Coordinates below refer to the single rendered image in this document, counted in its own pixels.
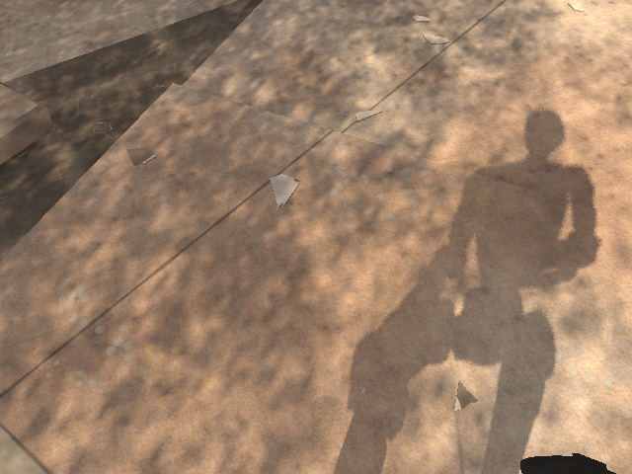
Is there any robot right hand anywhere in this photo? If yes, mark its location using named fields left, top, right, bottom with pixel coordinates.
left=520, top=453, right=616, bottom=474

